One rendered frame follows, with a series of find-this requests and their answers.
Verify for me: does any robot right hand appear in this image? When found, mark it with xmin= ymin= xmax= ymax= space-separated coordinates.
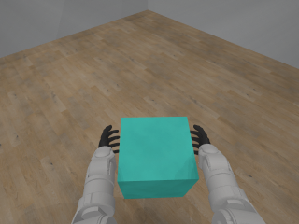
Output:
xmin=190 ymin=124 xmax=210 ymax=155

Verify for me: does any robot left upper arm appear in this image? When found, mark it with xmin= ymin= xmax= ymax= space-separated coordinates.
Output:
xmin=74 ymin=214 xmax=118 ymax=224

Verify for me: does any carton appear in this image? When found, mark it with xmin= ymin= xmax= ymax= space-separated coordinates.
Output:
xmin=117 ymin=117 xmax=199 ymax=199

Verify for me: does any robot left forearm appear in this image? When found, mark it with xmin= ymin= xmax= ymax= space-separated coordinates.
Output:
xmin=71 ymin=146 xmax=117 ymax=224

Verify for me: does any robot left hand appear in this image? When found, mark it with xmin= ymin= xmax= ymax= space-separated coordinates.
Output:
xmin=98 ymin=125 xmax=120 ymax=154

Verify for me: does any robot right upper arm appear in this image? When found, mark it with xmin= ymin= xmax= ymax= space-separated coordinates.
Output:
xmin=211 ymin=207 xmax=265 ymax=224

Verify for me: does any robot right forearm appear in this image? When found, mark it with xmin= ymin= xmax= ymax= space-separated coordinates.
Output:
xmin=198 ymin=144 xmax=261 ymax=217

